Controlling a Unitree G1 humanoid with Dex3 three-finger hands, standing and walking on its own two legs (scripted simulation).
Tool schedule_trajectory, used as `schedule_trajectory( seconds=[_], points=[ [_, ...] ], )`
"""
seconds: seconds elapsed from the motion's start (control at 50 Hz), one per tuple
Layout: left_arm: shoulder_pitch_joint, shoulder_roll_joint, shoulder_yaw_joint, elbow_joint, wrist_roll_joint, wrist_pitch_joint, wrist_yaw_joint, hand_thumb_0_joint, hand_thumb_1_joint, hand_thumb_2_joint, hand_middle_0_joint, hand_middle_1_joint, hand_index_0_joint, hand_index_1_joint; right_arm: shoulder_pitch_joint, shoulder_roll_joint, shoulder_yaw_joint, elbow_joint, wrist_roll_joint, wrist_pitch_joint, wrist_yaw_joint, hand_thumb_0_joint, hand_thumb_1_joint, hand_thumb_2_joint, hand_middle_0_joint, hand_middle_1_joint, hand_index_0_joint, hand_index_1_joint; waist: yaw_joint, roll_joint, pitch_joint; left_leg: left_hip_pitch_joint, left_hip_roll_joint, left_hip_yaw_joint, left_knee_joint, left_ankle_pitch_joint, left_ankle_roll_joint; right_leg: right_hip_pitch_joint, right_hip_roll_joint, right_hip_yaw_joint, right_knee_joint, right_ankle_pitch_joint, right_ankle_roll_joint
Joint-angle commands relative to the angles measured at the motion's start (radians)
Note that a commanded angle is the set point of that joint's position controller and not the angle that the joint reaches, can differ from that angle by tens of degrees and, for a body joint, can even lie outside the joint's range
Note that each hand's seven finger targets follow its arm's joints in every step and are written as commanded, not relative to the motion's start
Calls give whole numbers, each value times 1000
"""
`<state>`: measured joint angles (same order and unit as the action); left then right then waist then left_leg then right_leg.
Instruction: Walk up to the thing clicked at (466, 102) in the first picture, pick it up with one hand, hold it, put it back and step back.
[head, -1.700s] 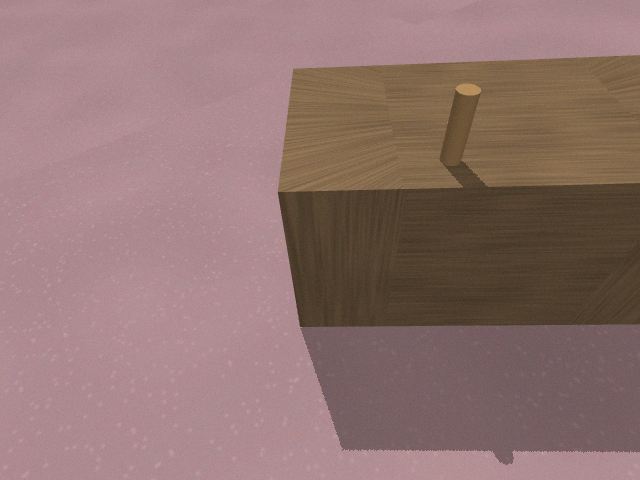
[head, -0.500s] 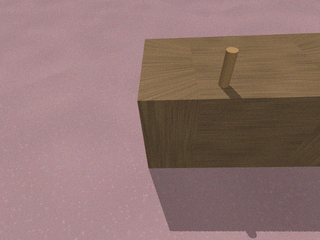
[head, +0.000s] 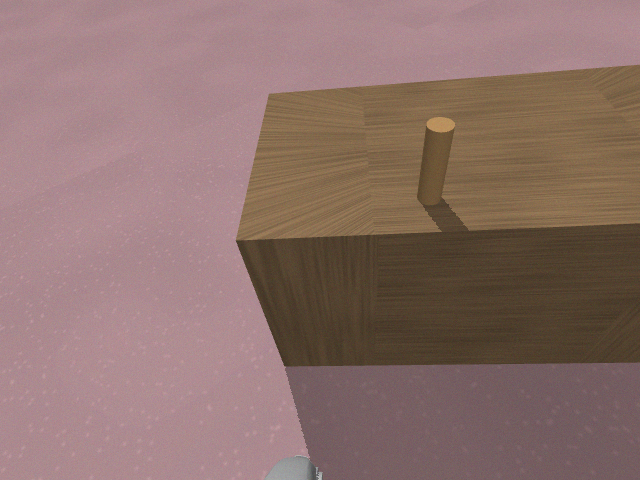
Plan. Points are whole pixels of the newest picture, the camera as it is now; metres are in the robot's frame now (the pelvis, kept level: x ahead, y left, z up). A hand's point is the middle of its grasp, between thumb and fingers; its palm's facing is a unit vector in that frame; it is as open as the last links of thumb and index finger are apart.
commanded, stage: walk up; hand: right
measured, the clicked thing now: (434, 164) +0.70 -0.17 -0.03
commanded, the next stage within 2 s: none
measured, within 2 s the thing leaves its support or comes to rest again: neither
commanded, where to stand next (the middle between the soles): +0.29 +0.04 m, yaw +0 degrees
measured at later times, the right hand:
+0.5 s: hand (506, 385) +0.28 -0.22 -0.13, palm faces -0.04 +0.93 -0.37, open 7.4 cm
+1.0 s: hand (505, 398) +0.28 -0.24 -0.18, palm faces -0.05 +0.92 -0.39, open 7.4 cm
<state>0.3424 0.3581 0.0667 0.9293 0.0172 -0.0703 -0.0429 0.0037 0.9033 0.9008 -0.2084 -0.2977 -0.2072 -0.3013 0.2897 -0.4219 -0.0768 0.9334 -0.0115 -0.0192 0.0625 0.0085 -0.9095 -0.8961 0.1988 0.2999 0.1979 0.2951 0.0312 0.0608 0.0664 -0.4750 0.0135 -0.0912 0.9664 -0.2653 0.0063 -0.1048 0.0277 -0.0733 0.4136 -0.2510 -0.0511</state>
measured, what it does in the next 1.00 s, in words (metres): walks ahead: left foot, then right foot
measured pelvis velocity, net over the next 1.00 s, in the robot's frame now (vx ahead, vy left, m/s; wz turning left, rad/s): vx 0.22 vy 0.04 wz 0.01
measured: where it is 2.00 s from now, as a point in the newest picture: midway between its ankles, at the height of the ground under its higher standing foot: outside the picture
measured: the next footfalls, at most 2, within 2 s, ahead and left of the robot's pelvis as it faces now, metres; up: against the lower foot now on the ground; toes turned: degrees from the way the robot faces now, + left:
left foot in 0.22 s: +0.23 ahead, +0.15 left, +0.00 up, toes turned +5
right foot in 0.62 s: +0.36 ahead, -0.11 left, +0.00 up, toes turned -2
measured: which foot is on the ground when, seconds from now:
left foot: up 0.00-0.20, down 0.22-0.64, up 0.66-0.92, down 0.94-1.00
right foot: down 0.00-0.26, up 0.28-0.60, down 0.62-1.00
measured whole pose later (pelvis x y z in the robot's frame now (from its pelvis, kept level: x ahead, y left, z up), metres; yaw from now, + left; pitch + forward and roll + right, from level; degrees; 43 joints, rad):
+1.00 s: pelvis +0.22 +0.04 -0.04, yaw +1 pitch -2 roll +2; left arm 0.15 0.41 0.04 0.86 0.01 0.01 0.02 0.00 0.90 0.90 -0.21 -0.30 -0.21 -0.30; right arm 0.23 -0.39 -0.05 0.92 -0.02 0.03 0.01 0.01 -0.91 -0.90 0.20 0.30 0.20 0.30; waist 0.01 -0.04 0.12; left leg -0.30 -0.01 0.03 0.77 -0.42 -0.01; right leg -0.51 -0.09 0.04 0.80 -0.29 0.00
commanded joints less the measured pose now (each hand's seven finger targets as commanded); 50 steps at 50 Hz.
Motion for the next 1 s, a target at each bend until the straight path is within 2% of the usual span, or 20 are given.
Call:
schedule_trajectory(
  seconds=[0.0, 0.14, 0.2, 0.22, 0.24, 0.26, 0.28, 0.32, 0.36, 0.42, 0.5, 0.58, 0.6, 0.62, 0.66, 0.74, 0.86, 0.92, 0.96, 0.98],
  points=[
    [12, 295, 81, -109, -4, -39, 25, 0, 900, 900, -200, -300, -200, -300, -55, -163, -42, -104, -16, -13, -1, 0, -900, -900, 200, 300, 200, 300, 16, -125, 102, -123, 42, -26, -158, 46, -17, 8, -295, 232, -237, -18, -126],
    [64, 294, 68, -133, -7, -25, 28, 0, 900, 900, -200, -300, -200, -300, -140, -132, -38, -178, -18, -36, 8, 0, -900, -900, 200, 300, 200, 300, 42, -154, 26, 58, 37, 143, -374, 95, 26, 51, -261, 107, -39, 403, -116],
    [45, 285, 51, -162, -13, -18, 30, 0, 900, 900, -200, -300, -200, -300, 40, -161, -60, -143, -24, -48, -6, 0, -900, -900, 200, 300, 200, 300, -66, -62, -62, 367, -23, 178, -473, 91, 71, -62, -197, 49, 259, 495, -84],
    [73, 235, 36, -175, -22, -13, 34, 0, 900, 900, -200, -300, -200, -300, 170, -221, -83, -121, -38, -54, -15, 0, -900, -900, 200, 300, 200, 300, -126, 67, -156, 558, 65, 36, -525, 16, 133, -191, -127, 14, 518, 389, -45],
    [108, 157, 18, -192, -37, -13, 35, 0, 900, 900, -200, -300, -200, -300, 238, -307, -107, -139, -50, -60, -27, 0, -900, -900, 200, 300, 200, 300, -138, 257, -223, 742, 330, -421, -550, 26, 234, -470, 29, 30, 765, -85, 13],
    [96, 252, 43, -170, -36, -2, 48, 0, 900, 900, -200, -300, -200, -300, 222, -308, -107, -147, -7, -57, -31, 0, -900, -900, 200, 300, 200, 300, -141, 151, -251, 736, 421, -575, -617, 100, 326, -506, 29, 125, 846, -333, -5],
    [44, 275, 36, -169, -29, 0, 54, 0, 900, 900, -200, -300, -200, -300, 186, -291, -106, -152, 7, -54, -36, 0, -900, -900, 200, 300, 200, 300, -129, 99, -183, 670, 431, -529, -619, 178, 344, -541, -17, 167, 896, -331, -13],
    [51, 252, 31, -167, -38, -6, 44, 0, 900, 900, -200, -300, -200, -300, 80, -221, -66, -193, 18, -55, -49, 0, -900, -900, 200, 300, 200, 300, -76, 25, -89, 506, 327, -209, -599, 422, 251, -471, -48, 228, 843, -206, -11],
    [87, 225, 30, -148, -41, 3, 30, 0, 900, 900, -200, -300, -200, -300, 52, -199, -50, -196, 20, -64, -53, 0, -900, -900, 200, 300, 200, 300, -38, 52, -16, 346, 269, -52, -589, 559, 216, -390, -65, 180, 756, -157, 6],
    [93, 203, 28, -154, -33, 6, 17, 0, 900, 900, -200, -300, -200, -300, -3, -196, -44, -233, 5, -62, -51, 0, -900, -900, 200, 300, 200, 300, -30, 108, 23, 282, 226, 42, -599, 494, 226, -358, -81, 102, 570, -91, 38],
    [52, 185, 27, -144, -25, -5, 39, 0, 900, 900, -200, -300, -200, -300, -33, -184, -30, -236, -4, -44, -52, 0, -900, -900, 200, 300, 200, 300, -28, 123, 11, 219, 215, 99, -503, 686, 220, -245, -76, 38, 330, 51, 56],
    [116, 255, 51, -88, -13, -16, 65, 0, 900, 900, -200, -300, -200, -300, -91, -126, -8, -249, 25, -5, -52, 0, -900, -900, 200, 300, 200, 300, 41, -60, -102, 93, 92, 160, -188, 238, 107, 39, -38, 26, 119, 331, 15],
    [118, 308, 67, -96, -6, -20, 72, 0, 900, 900, -200, -300, -200, -300, -48, -89, 1, -244, 33, 5, -53, 0, -900, -900, 200, 300, 200, 300, 49, -208, -145, 22, 19, 182, -21, -29, 63, 81, -184, 224, 74, 507, -37],
    [88, 334, 63, -131, -3, -24, 75, 0, 900, 900, -200, -300, -200, -300, 23, -61, 14, -228, 32, 29, -58, 0, -900, -900, 200, 300, 200, 300, 15, -236, -151, 25, -32, 71, 90, -303, 34, -6, -394, 527, -23, 534, -118],
    [-44, 347, 57, -163, -10, -9, 84, 0, 900, 900, -200, -300, -200, -300, 21, -152, -18, -192, 23, 58, -73, 0, -900, -900, 200, 300, 200, 300, -17, -202, -122, 60, 21, 9, 189, -376, 24, -116, -429, 592, -12, 374, -234],
    [-125, 315, 53, -162, 6, 15, 87, 0, 900, 900, -200, -300, -200, -300, 27, -172, -32, -135, 20, 64, -71, 0, -900, -900, 200, 300, 200, 300, -31, -240, -93, 69, 10, 8, 156, -279, 0, -234, -303, 363, 3, 67, -155],
    [-155, 318, 58, -147, 15, 39, 81, 0, 900, 900, -200, -300, -200, -300, 7, -162, -26, -90, 5, 46, -61, 0, -900, -900, 200, 300, 200, 300, -9, -291, -150, 115, -6, 101, -160, -272, -10, -185, -286, 308, 68, 27, -164],
    [-192, 270, 36, -144, -5, 61, 72, 0, 900, 900, -200, -300, -200, -300, 54, -166, -33, -42, -10, 24, -66, 0, -900, -900, 200, 300, 200, 300, -49, -200, -130, 269, -19, 105, -408, -82, 14, -330, -239, 242, 207, 19, -86],
    [-187, 190, 14, -142, -21, 69, 71, 0, 900, 900, -200, -300, -200, -300, -71, -283, -48, -90, -26, 11, -67, 0, -900, -900, 200, 300, 200, 300, -18, 141, -39, 175, 288, -396, -644, -223, 142, -491, -30, 74, 450, -219, 18],
    [-238, 269, 42, -122, -10, 70, 82, 0, 900, 900, -200, -300, -200, -300, -114, -333, -57, -96, -15, 10, -64, 0, -900, -900, 200, 300, 200, 300, -58, 152, 1, 16, 368, -458, -656, -138, 248, -385, -26, 138, 591, -362, 24]
  ],
)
